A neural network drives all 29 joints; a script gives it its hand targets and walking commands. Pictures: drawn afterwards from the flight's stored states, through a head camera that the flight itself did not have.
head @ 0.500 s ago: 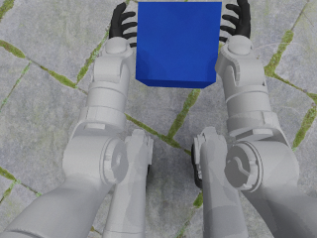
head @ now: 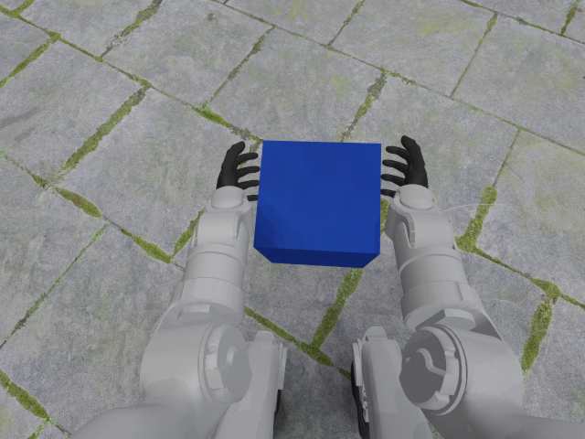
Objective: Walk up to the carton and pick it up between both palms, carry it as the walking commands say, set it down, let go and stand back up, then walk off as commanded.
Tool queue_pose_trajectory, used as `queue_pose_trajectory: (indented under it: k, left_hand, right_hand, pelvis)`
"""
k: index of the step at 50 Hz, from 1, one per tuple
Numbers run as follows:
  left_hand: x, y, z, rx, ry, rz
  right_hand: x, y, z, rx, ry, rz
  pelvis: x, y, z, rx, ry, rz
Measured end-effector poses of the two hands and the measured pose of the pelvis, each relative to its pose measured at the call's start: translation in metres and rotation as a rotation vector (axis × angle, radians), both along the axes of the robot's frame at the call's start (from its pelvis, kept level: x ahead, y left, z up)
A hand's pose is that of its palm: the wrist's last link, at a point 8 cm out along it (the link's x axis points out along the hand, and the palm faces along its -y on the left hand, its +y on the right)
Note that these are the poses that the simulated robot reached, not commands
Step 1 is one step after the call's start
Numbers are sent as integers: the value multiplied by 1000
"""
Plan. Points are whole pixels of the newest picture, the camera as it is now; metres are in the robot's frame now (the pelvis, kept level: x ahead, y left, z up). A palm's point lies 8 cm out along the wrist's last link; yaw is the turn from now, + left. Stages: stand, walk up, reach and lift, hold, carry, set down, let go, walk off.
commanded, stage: reach and lift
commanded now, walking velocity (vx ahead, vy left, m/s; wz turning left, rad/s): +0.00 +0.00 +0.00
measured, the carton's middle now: (318, 211) +0.46 +0.00 -0.11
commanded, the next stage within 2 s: none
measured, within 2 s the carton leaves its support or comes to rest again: neither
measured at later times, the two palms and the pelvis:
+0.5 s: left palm (232, 183) +0.43 +0.11 +0.05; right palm (444, 187) +0.42 -0.13 +0.06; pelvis +0.03 -0.01 +0.07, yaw +0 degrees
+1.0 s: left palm (217, 173) +0.40 +0.11 +0.12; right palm (480, 169) +0.40 -0.13 +0.14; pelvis +0.03 -0.01 +0.12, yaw -1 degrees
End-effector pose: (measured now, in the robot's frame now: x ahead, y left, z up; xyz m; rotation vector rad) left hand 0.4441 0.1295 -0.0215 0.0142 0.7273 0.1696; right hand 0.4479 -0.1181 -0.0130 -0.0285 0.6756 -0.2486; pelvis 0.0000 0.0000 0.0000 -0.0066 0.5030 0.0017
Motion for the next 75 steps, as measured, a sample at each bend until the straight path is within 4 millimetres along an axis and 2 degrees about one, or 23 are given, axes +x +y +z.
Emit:
queue_pose_trajectory:
  k: [6, 20, 27, 32, 41, 53, 75]
  left_hand:
    - [-1, -11, 14, 5, 5, -34]
    - [-10, -17, 60, 18, -16, -34]
    - [-22, -16, 73, 4, -1, -32]
    - [-30, -17, 88, 11, -21, -46]
    - [-35, -16, 120, -12, -49, -27]
    - [-49, -19, 150, -9, -14, -37]
    - [-67, -24, 219, 12, -44, -42]
  right_hand:
    - [-9, -11, 10, -6, 11, -39]
    - [-18, -16, 59, 10, -13, -49]
    - [-32, -15, 73, 22, 2, -56]
    - [-39, -16, 89, 10, -21, -53]
    - [-44, -15, 122, 8, -58, -50]
    - [-55, -17, 156, 13, -38, -62]
    - [-74, -22, 223, 11, -73, -53]
  pelvis:
    - [10, 0, 18, 1, -15, 0]
    - [27, -6, 56, 7, -91, -5]
    - [29, -7, 73, 7, -124, -7]
    - [28, -7, 82, 6, -157, -7]
    - [27, -5, 96, 3, -237, -8]
    - [36, -5, 125, -2, -336, -11]
    - [41, -8, 148, -3, -532, -12]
